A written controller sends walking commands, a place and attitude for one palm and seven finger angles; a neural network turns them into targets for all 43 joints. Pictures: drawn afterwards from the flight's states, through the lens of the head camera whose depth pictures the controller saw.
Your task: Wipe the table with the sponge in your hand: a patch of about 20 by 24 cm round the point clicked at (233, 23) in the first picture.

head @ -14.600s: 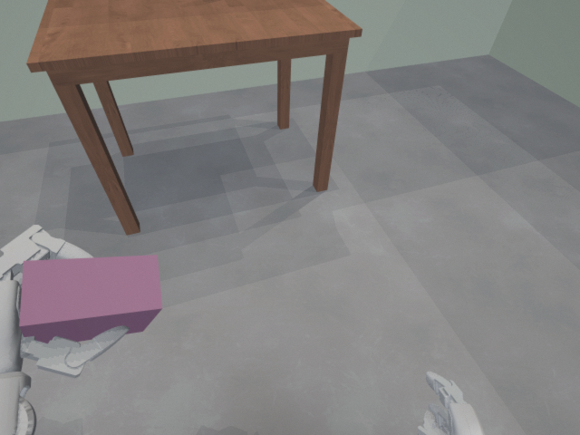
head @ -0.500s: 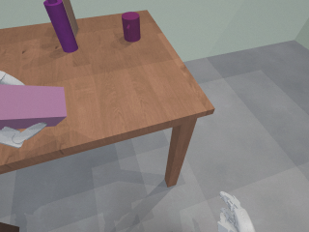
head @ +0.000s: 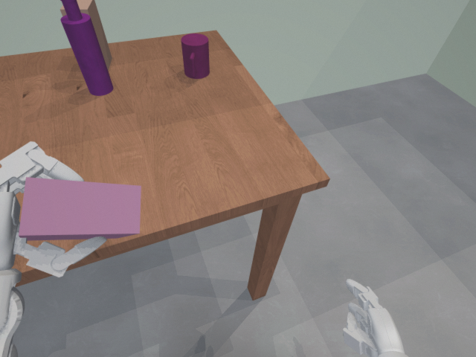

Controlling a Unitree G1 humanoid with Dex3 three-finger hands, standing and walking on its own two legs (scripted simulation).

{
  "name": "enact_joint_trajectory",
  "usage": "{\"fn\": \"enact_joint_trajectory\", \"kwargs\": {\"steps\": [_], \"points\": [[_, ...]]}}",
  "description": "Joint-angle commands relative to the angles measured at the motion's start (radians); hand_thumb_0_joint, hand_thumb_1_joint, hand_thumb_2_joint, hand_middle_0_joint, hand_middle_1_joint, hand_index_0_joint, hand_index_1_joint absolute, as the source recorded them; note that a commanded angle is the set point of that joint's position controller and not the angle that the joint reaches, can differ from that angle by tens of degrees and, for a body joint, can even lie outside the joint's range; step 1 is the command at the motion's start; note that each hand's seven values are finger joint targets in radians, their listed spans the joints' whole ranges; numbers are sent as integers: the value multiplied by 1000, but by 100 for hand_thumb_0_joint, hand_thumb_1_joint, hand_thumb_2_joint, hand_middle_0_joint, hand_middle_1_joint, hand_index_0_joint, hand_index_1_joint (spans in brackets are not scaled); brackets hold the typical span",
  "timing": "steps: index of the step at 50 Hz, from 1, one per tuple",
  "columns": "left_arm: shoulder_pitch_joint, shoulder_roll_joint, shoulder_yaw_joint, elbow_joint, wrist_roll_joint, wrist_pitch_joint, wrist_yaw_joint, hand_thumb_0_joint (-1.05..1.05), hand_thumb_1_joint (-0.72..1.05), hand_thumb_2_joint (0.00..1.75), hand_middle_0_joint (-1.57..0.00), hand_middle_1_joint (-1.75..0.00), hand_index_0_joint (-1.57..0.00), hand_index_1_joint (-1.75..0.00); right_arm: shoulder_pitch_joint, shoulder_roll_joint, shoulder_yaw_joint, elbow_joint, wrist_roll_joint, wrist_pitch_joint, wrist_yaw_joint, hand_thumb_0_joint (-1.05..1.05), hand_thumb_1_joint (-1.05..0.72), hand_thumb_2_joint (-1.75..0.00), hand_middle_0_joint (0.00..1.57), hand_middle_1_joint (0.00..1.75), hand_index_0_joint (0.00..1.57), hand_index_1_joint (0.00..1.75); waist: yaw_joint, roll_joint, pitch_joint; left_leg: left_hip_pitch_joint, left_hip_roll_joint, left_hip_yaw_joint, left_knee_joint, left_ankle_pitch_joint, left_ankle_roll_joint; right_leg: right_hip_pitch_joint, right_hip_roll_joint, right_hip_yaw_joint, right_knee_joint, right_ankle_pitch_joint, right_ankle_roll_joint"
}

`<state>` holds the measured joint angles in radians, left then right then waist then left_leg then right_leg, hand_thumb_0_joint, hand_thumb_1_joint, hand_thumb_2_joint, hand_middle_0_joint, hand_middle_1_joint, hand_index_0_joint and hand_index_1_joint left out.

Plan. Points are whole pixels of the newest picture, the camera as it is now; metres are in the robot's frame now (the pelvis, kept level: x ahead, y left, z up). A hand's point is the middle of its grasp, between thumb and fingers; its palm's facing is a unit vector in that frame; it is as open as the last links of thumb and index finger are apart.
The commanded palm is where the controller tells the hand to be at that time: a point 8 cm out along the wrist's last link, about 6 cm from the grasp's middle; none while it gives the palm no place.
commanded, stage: come to a stop and stand still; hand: left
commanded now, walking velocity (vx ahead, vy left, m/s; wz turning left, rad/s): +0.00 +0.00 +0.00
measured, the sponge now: (96, 214) +0.24 +0.21 +0.16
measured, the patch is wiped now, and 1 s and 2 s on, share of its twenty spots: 0.00 0.00 0.00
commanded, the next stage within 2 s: look again from close up in 0.80 s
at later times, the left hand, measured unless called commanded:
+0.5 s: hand (55, 214) +0.23 +0.26 +0.17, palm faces +0.38 -0.84 -0.38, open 9.9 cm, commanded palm +0.16 +0.29 +0.18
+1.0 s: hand (42, 228) +0.21 +0.26 +0.17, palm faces +0.39 -0.86 -0.34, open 9.9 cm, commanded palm +0.15 +0.30 +0.18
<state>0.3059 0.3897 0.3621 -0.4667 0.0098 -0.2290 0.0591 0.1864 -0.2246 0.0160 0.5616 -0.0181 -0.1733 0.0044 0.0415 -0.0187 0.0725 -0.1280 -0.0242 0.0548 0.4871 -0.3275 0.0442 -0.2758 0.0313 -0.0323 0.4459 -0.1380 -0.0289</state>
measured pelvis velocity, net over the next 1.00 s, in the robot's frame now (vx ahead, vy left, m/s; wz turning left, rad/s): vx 0.00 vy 0.02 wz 0.01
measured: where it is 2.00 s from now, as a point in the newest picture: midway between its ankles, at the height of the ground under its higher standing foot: outside the picture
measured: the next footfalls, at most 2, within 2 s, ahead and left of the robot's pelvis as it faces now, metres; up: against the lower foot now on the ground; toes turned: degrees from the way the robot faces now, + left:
none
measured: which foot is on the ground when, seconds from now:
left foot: down 0.00-1.00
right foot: down 0.00-1.00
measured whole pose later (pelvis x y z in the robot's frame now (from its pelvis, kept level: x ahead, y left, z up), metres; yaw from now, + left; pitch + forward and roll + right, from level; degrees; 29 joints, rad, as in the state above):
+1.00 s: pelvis +0.00 +0.02 +0.00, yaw +0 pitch -3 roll -1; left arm 0.35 0.35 0.32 -0.46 -0.02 -0.20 0.09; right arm 0.21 -0.19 0.04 0.57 -0.01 -0.12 0.00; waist 0.05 -0.04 0.08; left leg -0.10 -0.05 0.05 0.46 -0.31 0.07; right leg -0.24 0.01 -0.03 0.41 -0.12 -0.01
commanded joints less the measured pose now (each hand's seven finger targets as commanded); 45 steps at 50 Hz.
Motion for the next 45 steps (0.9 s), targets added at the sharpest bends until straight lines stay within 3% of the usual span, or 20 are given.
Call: {"fn": "enact_joint_trajectory", "kwargs": {"steps": [1, 2, 4, 5, 6, 9, 12, 14, 15, 16, 17, 19, 23, 26, 29, 34, 36, 40, 44, 45], "points": [[-383, 320, 282, 78, -20, -89, 17, 0, 10, 130, -120, -160, -120, -160, -2, -72, -45, -73, 29, -23, -3, 0, -90, -90, 20, 30, 20, 30, -27, 159, -144, -87, 124, -96, -81, 402, -71, 92, -98, 59, 58, 91, -46], [-260, 220, 201, 136, -45, -73, -1, 0, 10, 130, -120, -160, -120, -160, -10, -115, -69, -112, 26, -24, 1, 0, -90, -90, 20, 30, 20, 30, -18, 171, -174, -76, 103, -64, -94, 374, -75, 120, -68, 84, 78, 138, -45], [-55, 170, 144, 71, -77, -73, -18, 0, 10, 130, -120, -160, -120, -160, 9, -116, -70, -137, 40, -6, 19, 0, -90, -90, 20, 30, 20, 30, -12, 181, -184, -138, 112, -82, -106, 252, -52, 166, -90, 96, 66, 124, -25], [-1, 103, 101, 33, -89, -71, -26, 0, 10, 130, -120, -160, -120, -160, -6, -113, -69, -145, 46, -1, 35, 0, -90, -90, 20, 30, 20, 30, -10, 179, -205, -118, 116, -75, -123, 261, -51, 177, -79, 75, 86, 130, -18], [41, 79, 58, -39, -82, -73, -27, 0, 10, 130, -120, -160, -120, -160, -6, -105, -66, -164, 49, 5, 45, 0, -90, -90, 20, 30, 20, 30, -10, 124, -183, -145, 129, -85, -127, 273, -44, 196, -81, 62, 88, 139, -13], [77, 111, 62, -93, -72, -49, -3, 0, 10, 130, -120, -160, -120, -160, -37, -104, -59, -178, 53, 5, 36, 0, -90, -90, 20, 30, 20, 30, 2, -124, -154, -185, 125, -77, -134, 152, -19, 224, -81, 80, 26, 89, 11], [0, 187, 142, -119, -63, -49, 28, 0, 10, 130, -120, -160, -120, -160, -57, -110, -50, -179, 41, -1, 3, 0, -90, -90, 20, 30, 20, 30, 0, -174, -135, -170, 107, -79, -143, 76, -20, 187, -80, 96, -21, -4, 15], [-95, 217, 165, -174, -54, -60, 35, 0, 10, 130, -120, -160, -120, -160, -70, -105, -43, -173, 31, -13, -13, 0, -90, -90, 20, 30, 20, 30, -7, -77, -130, -167, 87, -82, -141, 49, -16, 181, -90, 131, -41, -31, 7], [-188, 281, 198, -246, -44, -68, 44, 0, 10, 130, -120, -160, -120, -160, -84, -114, -41, -162, 26, -14, -18, 0, -90, -90, 20, 30, 20, 30, -12, 38, -136, -163, 88, -83, -149, 31, -13, 179, -82, 143, -21, -31, 3], [-191, 229, 153, -227, -43, -72, 41, 0, 10, 130, -120, -160, -120, -160, -82, -99, -37, -161, 24, -21, -21, 0, -90, -90, 20, 30, 20, 30, -14, 133, -135, -182, 93, -82, -157, 26, -9, 204, -84, 123, -3, -11, 2], [-203, 233, 146, -249, -37, -73, 43, 0, 10, 130, -120, -160, -120, -160, -73, -98, -37, -164, 26, -32, -19, 0, -90, -90, 20, 30, 20, 30, -10, 195, -151, -197, 94, -82, -155, 45, -9, 249, -77, 112, 22, 44, 2], [-200, 219, 120, -293, -34, -73, 44, 0, 10, 130, -120, -160, -120, -160, -64, -97, -39, -163, 29, -53, -12, 0, -90, -90, 20, 30, 20, 30, -8, 254, -190, -189, 85, -68, -127, 125, -15, 305, -76, 105, 40, 155, 0], [-76, 182, 112, -331, -43, -84, 50, 0, 10, 130, -120, -160, -120, -160, -56, -97, -45, -158, 24, -73, 1, 0, -90, -90, 20, 30, 20, 30, -12, 158, -239, -114, 68, -65, -75, 305, -50, 309, -80, 86, 32, 291, -8], [89, 125, 104, -227, -52, -74, 45, 0, 10, 130, -120, -160, -120, -160, -36, -97, -51, -146, 23, -51, 8, 0, -90, -90, 20, 30, 20, 30, -17, 68, -226, -94, 70, -68, -72, 428, -82, 280, -69, 61, 32, 332, -10], [136, 128, 132, -114, -63, -52, 41, 0, 10, 130, -120, -160, -120, -160, -50, -104, -59, -142, 26, -9, 0, 0, -90, -90, 20, 30, 20, 30, -18, 3, -176, -132, 82, -69, -101, 392, -89, 248, -63, 52, 6, 281, 2], [70, 129, 113, -85, -71, -33, 32, 0, 10, 130, -120, -160, -120, -160, -62, -107, -51, -163, 30, 33, -20, 0, -90, -90, 20, 30, 20, 30, -21, 9, -133, -151, 92, -73, -158, 281, -80, 212, -53, 55, -17, 178, 15], [3, 118, 80, -140, -64, -33, 32, 0, 10, 130, -120, -160, -120, -160, -74, -102, -45, -168, 27, 33, -25, 0, -90, -90, 20, 30, 20, 30, -18, 78, -138, -144, 93, -66, -174, 234, -72, 211, -50, 50, -9, 138, 18], [-148, 152, 59, -294, -46, -38, 42, 0, 10, 130, -120, -160, -120, -160, -96, -104, -39, -176, 22, 8, -24, 0, -90, -90, 20, 30, 20, 30, -12, 114, -163, -138, 76, -60, -179, 186, -58, 249, -35, 59, -5, 148, 21], [-130, 147, 64, -268, -38, -36, 58, 0, 10, 130, -120, -160, -120, -160, -76, -103, -44, -170, 17, -13, -22, 0, -90, -90, 20, 30, 20, 30, -5, 86, -175, -165, 66, -73, -166, 189, -56, 306, -45, 64, -17, 180, 17], [-111, 164, 84, -254, -38, -34, 61, 0, 10, 130, -120, -160, -120, -160, -85, -107, -43, -162, 17, -14, -20, 0, -90, -90, 20, 30, 20, 30, -6, 114, -177, -155, 63, -69, -169, 175, -60, 292, -42, 70, -18, 167, 16]]}}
